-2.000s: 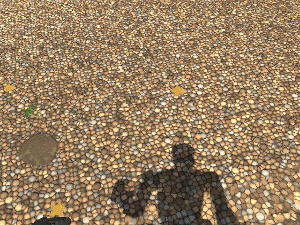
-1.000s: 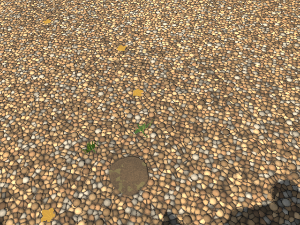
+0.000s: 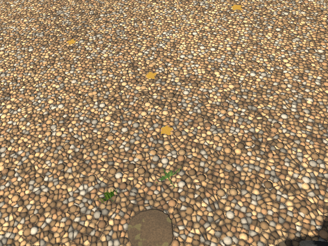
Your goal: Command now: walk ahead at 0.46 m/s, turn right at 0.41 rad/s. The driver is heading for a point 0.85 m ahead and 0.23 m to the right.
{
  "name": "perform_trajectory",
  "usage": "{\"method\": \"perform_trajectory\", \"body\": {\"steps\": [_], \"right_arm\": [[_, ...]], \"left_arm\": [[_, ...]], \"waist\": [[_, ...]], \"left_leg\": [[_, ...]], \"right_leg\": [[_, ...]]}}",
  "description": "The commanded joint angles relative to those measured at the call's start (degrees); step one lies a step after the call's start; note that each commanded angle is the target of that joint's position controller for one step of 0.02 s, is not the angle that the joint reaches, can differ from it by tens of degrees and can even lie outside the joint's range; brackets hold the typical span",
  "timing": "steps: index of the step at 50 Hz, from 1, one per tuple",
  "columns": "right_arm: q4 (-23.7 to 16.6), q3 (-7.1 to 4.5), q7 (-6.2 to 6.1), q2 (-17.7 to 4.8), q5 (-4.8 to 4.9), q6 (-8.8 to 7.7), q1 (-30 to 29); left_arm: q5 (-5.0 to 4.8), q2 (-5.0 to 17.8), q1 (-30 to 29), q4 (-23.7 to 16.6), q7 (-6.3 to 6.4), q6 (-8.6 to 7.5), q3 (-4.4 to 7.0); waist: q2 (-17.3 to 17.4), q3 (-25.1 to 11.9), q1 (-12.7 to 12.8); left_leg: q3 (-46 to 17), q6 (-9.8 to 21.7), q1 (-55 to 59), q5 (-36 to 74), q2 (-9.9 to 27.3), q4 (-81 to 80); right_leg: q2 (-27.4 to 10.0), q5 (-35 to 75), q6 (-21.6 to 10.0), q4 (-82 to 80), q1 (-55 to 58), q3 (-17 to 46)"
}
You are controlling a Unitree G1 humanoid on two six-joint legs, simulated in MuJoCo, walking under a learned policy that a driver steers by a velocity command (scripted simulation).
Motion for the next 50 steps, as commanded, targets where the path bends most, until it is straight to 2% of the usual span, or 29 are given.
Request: {"method": "perform_trajectory", "body": {"steps": [1, 4, 7, 9, 10, 11, 12, 13, 14, 15, 16, 17, 19, 21, 27, 31, 33, 34, 35, 36, 37, 38, 39, 40, 41, 43, 45, 47, 50], "right_arm": [[-5.78, 0.12, 0.70, -1.35, 0.39, -1.28, -9.14], [-7.25, 0.19, 1.47, -1.95, 0.86, -1.89, -13.76], [-7.33, -0.43, 1.67, -3.84, 1.04, -2.47, -12.84], [-5.63, -1.74, 1.05, -6.49, 0.92, -2.72, -5.46], [-3.81, -2.84, 0.42, -8.61, 0.62, -2.73, 3.03], [-2.75, -3.55, -0.31, -12.26, -0.27, -2.36, 13.56], [-1.24, -3.70, 0.37, -14.90, -0.88, -1.82, 14.77], [-1.89, -2.23, 0.40, -7.85, -0.33, -1.61, 12.89], [-1.88, -1.41, 0.06, -4.86, 0.17, -1.37, 9.58], [-1.33, -1.09, 0.09, -4.30, -0.05, -1.19, 6.92], [-0.61, -0.83, 0.17, -3.15, -0.48, -1.09, 5.39], [-0.04, -0.69, 0.10, -2.85, -1.09, -1.31, 4.47], [1.15, -0.97, 0.11, -2.96, -0.58, -2.01, 3.93], [2.29, -1.54, 0.03, -4.71, -0.21, -2.47, 3.90], [4.24, -2.24, -0.40, -8.30, 0.09, -1.60, 5.73], [5.91, -2.87, -0.45, -10.77, 1.21, -0.21, 9.33], [6.10, -3.30, -0.62, -12.40, 1.71, 0.68, 9.55], [5.98, -3.54, -0.78, -13.32, 1.95, 1.15, 9.39], [5.73, -3.40, -0.97, -13.21, 2.21, 1.66, 8.65], [5.19, -2.48, -1.29, -11.15, 1.38, 1.61, 9.59], [1.91, 0.21, -0.79, -2.86, -1.52, 0.68, 14.19], [0.78, 0.52, -0.10, -5.26, -0.21, -1.48, 11.11], [-0.65, -0.65, 0.42, -9.56, 2.15, -2.58, 5.13], [-1.19, -0.09, 0.35, -8.55, 2.15, -3.24, 3.54], [-0.50, -0.06, -0.13, -8.13, 0.78, -3.35, 3.48], [0.08, -0.60, -0.16, -8.76, -0.33, -2.21, 4.92], [0.36, -0.26, -0.13, -7.15, -0.91, -1.14, 5.16], [-0.29, 0.41, -0.18, -5.42, -1.11, -0.56, 2.29], [-0.48, 1.56, 0.51, -3.31, -0.67, -0.67, -2.59]], "left_arm": [[-0.41, 11.32, 0.53, -2.89, 1.21, -0.20, 3.07], [-0.98, 11.46, 2.64, -2.38, 1.57, 0.34, 3.46], [-1.13, 12.18, 1.66, -2.66, 2.03, 1.00, 4.19], [-0.84, 12.33, -0.14, -3.51, 1.92, 1.41, 4.54], [-0.35, 11.42, -1.47, -4.57, 1.68, 1.52, 4.19], [1.14, 7.69, -1.48, -6.61, 1.55, 1.47, 2.92], [-0.89, 1.74, 8.43, -8.00, 1.32, 0.73, 1.24], [-2.32, 8.70, 6.12, -6.25, 1.44, 0.63, 2.58], [-2.39, 11.67, -0.67, -7.38, 1.39, 0.77, 3.50], [-1.67, 11.07, -3.70, -7.91, 1.50, 0.87, 3.51], [-0.85, 10.40, -5.62, -8.56, 1.29, 0.94, 3.68], [-1.02, 9.36, -5.13, -8.86, 0.89, 1.34, 3.75], [-1.30, 7.00, -5.44, -9.64, 0.53, 2.28, 3.35], [-0.86, 6.25, -8.14, -11.39, 0.42, 2.79, 3.03], [-0.68, 5.72, -17.46, -14.51, -1.68, 1.72, 2.11], [-0.83, 6.53, -23.54, -17.93, -2.89, 1.86, 2.16], [-0.55, 8.07, -22.81, -18.91, -3.15, 2.12, 2.91], [-0.37, 9.55, -19.58, -18.58, -3.08, 2.39, 3.76], [-0.47, 11.78, -11.61, -16.68, -2.79, 2.63, 5.23], [-0.73, 15.77, -0.91, -13.82, -1.86, 3.18, 7.36], [-1.37, 23.12, -0.41, -13.74, -0.98, 3.16, 8.55], [-0.90, 20.65, 0.52, -16.48, -1.47, 1.96, 7.39], [-0.23, 16.36, -1.05, -15.78, -1.88, 1.00, 6.12], [-0.29, 14.79, -3.37, -15.52, -1.81, 0.50, 5.63], [-0.22, 13.04, -7.45, -15.94, -1.65, 0.40, 5.05], [0.75, 11.29, -11.38, -17.31, -1.23, 0.32, 4.25], [0.34, 11.79, -11.22, -16.72, -0.71, 0.02, 4.38], [0.13, 12.72, -10.06, -15.73, 0.11, 0.04, 4.61], [0.10, 12.01, -8.40, -13.92, 0.64, 0.04, 4.20]], "waist": [[-7.54, 3.50, 0.26], [-7.40, 4.50, 1.21], [-8.73, 4.09, -0.74], [-9.84, -0.22, -4.87], [-9.00, -6.78, -9.25], [-1.97, -17.70, -12.68], [19.17, -25.09, -6.56], [12.27, -19.09, -8.17], [6.38, -10.24, -8.83], [1.58, -5.75, -7.43], [1.51, -2.98, -6.33], [3.42, -2.11, -4.78], [3.82, -0.81, -3.90], [2.28, 1.13, -3.70], [-0.08, 2.93, -6.80], [0.08, 4.45, -8.41], [1.40, 2.82, -6.86], [2.42, 0.14, -4.61], [1.88, -4.09, 0.20], [-0.96, -9.64, 4.91], [-17.78, -13.27, -0.63], [-14.73, -24.65, 1.65], [-9.30, -17.55, 3.16], [-6.82, -11.38, 1.29], [-3.06, -7.55, -1.38], [-4.48, -5.38, -4.71], [-3.89, -4.34, -5.41], [-3.80, -2.47, -4.87], [-5.86, -1.08, -2.25]], "left_leg": [[1.53, -1.46, -1.22, 6.76, -2.30, -8.95], [0.62, -1.02, 0.29, 7.81, -3.08, -13.19], [-0.27, 0.58, 5.07, 5.23, -3.30, -15.99], [1.49, 3.01, 16.62, 1.89, -4.59, -17.53], [0.53, 5.25, 29.54, 2.02, -2.46, -17.35], [-11.09, 8.71, 47.56, -4.27, 8.66, -15.07], [-39.54, 17.55, 62.08, -16.18, 21.86, -22.75], [-41.06, 16.25, 56.76, -26.09, 20.24, -26.82], [-29.88, 13.83, 48.33, -23.06, 17.83, -27.49], [-22.18, 12.73, 40.38, -14.30, 15.33, -28.36], [-16.84, 12.25, 34.80, -8.47, 13.08, -29.73], [-12.75, 11.94, 30.98, -5.60, 11.77, -31.32], [-7.87, 12.88, 27.42, -2.63, 11.47, -34.21], [-4.53, 13.90, 26.14, 0.28, 12.46, -36.30], [7.75, 11.85, 28.87, 6.94, 10.47, -36.41], [10.70, 9.96, 35.95, 9.33, 12.62, -33.91], [12.65, 8.76, 38.94, 23.47, 13.05, -28.06], [13.90, 8.03, 39.45, 33.45, 12.66, -21.70], [15.88, 6.66, 36.98, 39.13, 11.13, -10.70], [16.46, 4.32, 26.15, 31.31, 8.99, 4.75], [15.22, 0.32, -0.12, -19.22, -0.56, 26.73], [0.22, 0.16, -8.04, -30.90, -5.43, 36.90], [-2.22, 1.36, -13.34, -25.39, -2.11, 37.01], [-1.62, 2.33, -12.69, -20.57, 0.24, 32.34], [-1.57, 2.14, -9.11, -17.41, 2.30, 27.12], [-1.82, 1.43, -1.89, -14.26, 3.65, 21.87], [-0.61, -0.29, -0.14, -12.67, 3.14, 17.38], [0.31, -1.90, -0.55, -7.04, 2.35, 10.37], [1.55, -2.34, 3.19, 7.01, 1.23, -3.30]], "right_leg": [[-11.28, 13.19, -7.07, -4.95, -2.36, 10.11], [-12.74, 11.97, -7.17, -2.71, -1.49, 12.74], [-14.40, 14.75, -5.76, 0.39, 0.18, 15.30], [-12.56, 27.52, -4.05, 8.00, -0.54, 14.41], [-9.03, 29.73, -2.13, 18.57, -4.28, 12.37], [-4.45, 14.76, -0.39, 35.99, -14.28, 9.31], [2.45, -21.53, 2.50, 53.98, -33.64, 5.85], [-2.12, -18.57, 2.85, 60.53, -39.62, 7.63], [-4.31, -12.97, 2.95, 60.47, -41.02, 5.57], [-6.69, -8.63, 3.27, 58.86, -38.73, 4.07], [-8.14, -6.32, 3.35, 56.31, -37.05, 3.92], [-9.55, -4.88, 3.32, 54.94, -34.36, 3.99], [-10.50, -4.38, 3.60, 52.85, -33.52, 2.84], [-11.19, -1.99, 4.26, 49.01, -35.97, 2.77], [-9.82, 14.50, 3.77, 30.47, -34.42, -1.35], [-8.44, 11.41, 1.60, 23.46, -34.86, -4.18], [-5.60, 5.50, -0.43, 21.91, -31.09, -6.96], [-3.13, 2.60, -1.75, 21.64, -25.80, -8.85], [-0.14, 4.08, -3.62, 18.67, -14.98, -10.39], [-0.38, 6.16, -6.08, 17.82, 2.53, -6.29], [-15.95, 0.65, -15.14, 14.13, 21.78, 23.68], [-22.65, -9.37, -21.38, 3.48, 27.54, 46.78], [-21.03, -7.44, -17.56, 1.83, 23.90, 39.12], [-18.54, -3.04, -15.48, 2.18, 16.07, 31.48], [-16.19, 3.69, -13.65, 2.33, 7.82, 25.63], [-13.63, 13.10, -13.01, 0.25, -1.72, 20.29], [-12.73, 18.33, -13.61, -0.94, -6.18, 17.15], [-11.25, 18.90, -12.96, -1.88, -8.93, 13.49], [-8.56, 14.58, -9.66, -2.35, -10.52, 7.76]]}}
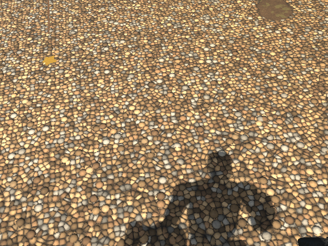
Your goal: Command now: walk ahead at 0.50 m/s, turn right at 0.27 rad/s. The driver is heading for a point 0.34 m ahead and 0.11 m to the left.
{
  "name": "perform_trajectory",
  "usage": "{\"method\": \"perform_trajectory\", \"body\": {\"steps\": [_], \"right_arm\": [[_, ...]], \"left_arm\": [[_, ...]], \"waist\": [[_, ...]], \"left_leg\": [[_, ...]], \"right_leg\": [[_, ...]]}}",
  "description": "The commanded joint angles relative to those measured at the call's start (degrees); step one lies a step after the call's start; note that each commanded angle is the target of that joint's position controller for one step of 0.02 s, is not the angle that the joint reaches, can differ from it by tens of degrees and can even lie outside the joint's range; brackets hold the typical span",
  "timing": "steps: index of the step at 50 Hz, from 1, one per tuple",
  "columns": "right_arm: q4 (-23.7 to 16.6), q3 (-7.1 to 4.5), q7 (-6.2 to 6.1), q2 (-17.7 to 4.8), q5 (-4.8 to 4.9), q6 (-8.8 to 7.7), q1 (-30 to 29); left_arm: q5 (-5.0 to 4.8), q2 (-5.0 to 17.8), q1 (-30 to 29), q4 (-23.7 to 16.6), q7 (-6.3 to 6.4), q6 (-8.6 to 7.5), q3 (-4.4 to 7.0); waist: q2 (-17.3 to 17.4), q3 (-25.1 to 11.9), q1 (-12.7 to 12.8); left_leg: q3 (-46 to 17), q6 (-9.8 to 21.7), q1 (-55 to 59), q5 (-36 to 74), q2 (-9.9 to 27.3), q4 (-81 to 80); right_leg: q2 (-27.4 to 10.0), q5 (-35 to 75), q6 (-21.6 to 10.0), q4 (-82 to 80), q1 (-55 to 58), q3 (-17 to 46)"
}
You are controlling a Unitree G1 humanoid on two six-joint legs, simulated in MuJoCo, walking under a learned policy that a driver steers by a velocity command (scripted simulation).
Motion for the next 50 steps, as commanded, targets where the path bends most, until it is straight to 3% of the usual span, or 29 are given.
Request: {"method": "perform_trajectory", "body": {"steps": [1, 4, 8, 9, 10, 11, 12, 13, 14, 15, 16, 17, 18, 20, 23, 26, 31, 33, 34, 35, 36, 37, 38, 42, 50], "right_arm": [[-2.54, 0.18, 0.65, -1.79, 0.46, -0.41, -2.58], [-3.72, 0.05, 1.25, -3.01, 1.44, -0.64, -6.34], [-5.33, -0.23, 2.38, -4.04, 1.66, -0.86, -7.86], [-5.16, -0.38, 2.61, -4.32, 1.70, -0.86, -6.42], [-4.47, -0.91, 2.56, -5.17, 1.20, -0.94, -3.47], [-2.54, -1.95, 2.30, -6.59, 0.50, -1.10, 3.24], [-1.22, -2.77, 1.98, -9.34, -0.23, -1.27, 10.43], [-1.12, -3.54, 1.62, -14.30, -1.45, -1.11, 15.51], [0.11, -2.89, 1.88, -10.74, 0.17, -0.50, 17.56], [-0.66, -2.08, 1.70, -8.23, 1.36, 0.06, 14.27], [-1.25, -1.57, 1.45, -6.49, 1.24, 0.51, 10.78], [-1.26, -0.95, 1.40, -5.02, 0.98, 0.75, 8.09], [-1.27, -0.44, 1.30, -3.83, 0.65, 0.76, 6.45], [-0.53, -0.20, 1.24, -3.36, -0.31, 0.65, 4.52], [0.82, -0.57, 0.74, -4.77, -0.32, 0.87, 2.57], [2.48, -0.64, 0.18, -5.35, -0.08, 1.98, 3.33], [4.89, 0.10, 0.20, -4.27, 0.04, 3.43, 3.44], [5.81, 0.73, 0.20, -2.92, 0.63, 3.51, 4.22], [6.01, 1.12, 0.22, -2.03, -0.24, 3.16, 5.73], [6.90, 0.85, 0.55, -2.37, -0.65, 2.82, 10.81], [7.40, 1.10, 0.43, -2.23, -0.51, 2.96, 9.32], [7.28, 1.03, 0.34, -2.93, -0.16, 3.32, 6.31], [7.15, 1.12, 0.05, -2.41, 0.02, 3.75, 5.00], [8.28, 0.89, -0.41, -3.28, 0.07, 4.99, 5.10], [11.81, 0.66, -1.01, -3.22, 0.46, 5.82, 4.85]], "left_arm": [[-0.05, 9.11, -1.34, -2.93, 0.70, -1.28, 2.40], [-0.14, 9.79, 1.57, -0.57, 0.21, -1.62, 2.43], [-0.12, 10.47, 3.38, 2.10, 0.33, -0.96, 2.78], [-0.14, 10.72, 2.84, 2.36, 0.51, -0.69, 2.89], [-0.07, 10.85, 1.64, 2.30, 0.69, -0.38, 2.82], [0.06, 10.48, 0.41, 2.08, 0.94, 0.08, 2.50], [0.67, 9.01, 0.51, 1.19, 1.36, 0.17, 1.70], [1.29, 5.07, 5.80, -0.26, 1.25, -0.62, 0.29], [1.13, 5.85, 8.62, 1.24, 0.91, -1.23, 0.13], [-0.29, 9.91, 4.86, 1.20, 0.54, -1.24, 1.12], [-0.69, 9.75, 0.16, 0.21, 0.53, -1.11, 1.04], [-0.01, 9.12, -2.90, -0.24, 0.81, -0.81, 1.01], [0.49, 8.70, -3.24, -0.40, 1.16, -0.18, 1.25], [0.57, 5.54, 0.11, 0.70, 1.58, 1.07, 0.61], [0.91, 3.96, 0.32, 1.15, 2.34, 1.80, 0.14], [0.68, 4.14, -3.03, 1.26, 2.46, 2.26, 0.24], [0.73, 4.43, -7.58, 0.81, 2.51, 2.72, 0.70], [1.50, 4.80, -7.30, 1.07, 2.53, 2.26, 0.74], [1.76, 6.90, -7.27, 0.74, 2.80, 2.07, 1.09], [1.10, 9.86, -8.56, 1.09, 2.94, 2.31, 1.80], [0.67, 7.00, -8.97, 1.44, 2.52, 2.56, 1.55], [0.93, 4.88, -9.04, 1.54, 2.12, 2.62, 1.12], [1.24, 4.47, -9.31, 1.86, 2.02, 2.55, 0.97], [0.94, 4.90, -8.71, 3.62, 1.91, 1.67, 1.07], [0.74, 5.00, -10.07, 7.40, 2.18, 1.88, 1.07]], "waist": [[-6.16, -2.78, 0.32], [-6.48, -0.60, 2.29], [-6.52, 1.16, 2.29], [-6.83, 0.55, 1.39], [-7.09, -1.10, -0.49], [-6.23, -5.84, -4.35], [-3.80, -12.89, -7.36], [8.53, -21.59, -6.04], [12.97, -27.66, -6.36], [6.29, -21.30, -6.93], [2.11, -14.94, -6.44], [-0.99, -10.04, -5.30], [-0.64, -8.50, -3.57], [2.51, -8.88, -1.06], [3.53, -10.26, -0.26], [3.21, -10.71, -1.96], [2.89, -6.75, -3.13], [0.93, -5.95, -2.05], [-1.82, -6.87, -3.15], [-7.64, -7.87, -7.04], [-8.18, -8.45, -5.11], [-6.36, -6.71, -3.45], [-5.75, -6.33, -3.34], [-5.04, -6.29, -3.30], [-2.35, -5.77, -3.41]], "left_leg": [[2.69, -0.51, 7.18, 13.35, -1.67, -10.66], [2.55, 1.47, 5.78, 14.89, -1.74, -14.75], [2.79, 5.65, -0.05, 5.50, -2.22, -17.48], [3.39, 6.63, 1.50, 3.08, -2.88, -17.90], [4.70, 7.70, 6.83, 1.45, -4.66, -19.11], [6.89, 8.99, 16.58, 4.89, -7.20, -21.10], [1.91, 11.54, 30.53, 18.10, -2.40, -19.31], [-19.49, 20.74, 52.33, 31.94, 12.22, -18.11], [-33.73, 25.97, 58.27, 34.69, 17.80, -23.59], [-26.70, 22.99, 52.75, 30.44, 15.85, -23.90], [-18.85, 20.43, 45.56, 31.19, 13.21, -24.29], [-14.07, 18.81, 38.16, 34.08, 10.68, -25.69], [-11.04, 17.71, 33.08, 34.83, 8.76, -27.24], [-6.64, 17.40, 26.64, 38.71, 6.32, -29.41], [-2.20, 17.42, 24.96, 41.91, 5.05, -30.14], [-0.99, 15.95, 25.51, 35.08, 4.35, -30.68], [-4.51, 15.26, 25.78, 16.73, 5.08, -29.99], [-4.60, 11.53, 24.18, 8.53, 2.51, -27.86], [-3.69, 9.26, 22.59, 3.64, 0.17, -25.93], [-1.35, 7.32, 20.20, -2.42, -3.54, -26.44], [0.69, 6.15, 22.40, -4.24, -4.77, -26.61], [1.14, 5.84, 22.08, -4.14, -5.03, -25.90], [1.28, 5.89, 22.20, -2.29, -4.81, -25.38], [0.68, 6.16, 24.65, 4.92, -4.08, -24.20], [0.69, 5.74, 26.92, 7.38, -3.83, -24.06]], "right_leg": [[-12.11, 9.36, -7.74, -7.69, -3.05, 6.10], [-15.12, 6.20, -7.39, -7.75, 1.33, 7.11], [-19.60, 13.64, -6.16, -4.53, 12.40, 7.08], [-19.75, 18.51, -5.38, -2.98, 13.84, 6.06], [-18.34, 30.07, -4.18, 1.41, 13.78, 4.77], [-15.42, 41.57, -2.57, 10.02, 12.92, 2.41], [-12.38, 37.57, -0.02, 21.76, 6.71, 0.44], [-3.78, 8.47, 5.21, 44.67, -13.30, -2.56], [0.29, -25.32, 7.12, 55.32, -21.87, 2.05], [-3.66, -24.10, 7.07, 58.21, -25.20, 4.32], [-6.36, -21.05, 7.17, 55.91, -26.51, 2.24], [-8.19, -18.71, 7.40, 51.53, -25.95, 0.70], [-9.79, -16.55, 7.50, 47.29, -22.94, 0.44], [-10.15, -12.79, 8.59, 41.12, -15.60, -0.26], [-10.08, -7.39, 9.63, 30.88, -11.72, -1.11], [-9.97, -0.31, 9.48, 23.66, -9.24, -1.37], [-9.68, -0.74, 8.15, 12.85, -6.41, -1.14], [-10.26, 11.01, 6.48, 2.82, 0.31, -0.29], [-13.56, 21.44, 5.25, 3.50, 4.26, 2.87], [-14.87, 24.47, 2.89, 7.35, 7.30, 3.65], [-12.77, 17.19, 2.80, 7.77, 5.25, 2.17], [-11.29, 14.38, 3.78, 7.22, 4.03, 1.59], [-10.92, 14.96, 4.40, 7.09, 3.59, 1.37], [-10.33, 19.04, 4.40, 7.93, 3.55, 0.74], [-9.57, 18.52, 4.23, 7.67, 3.88, 0.00]]}}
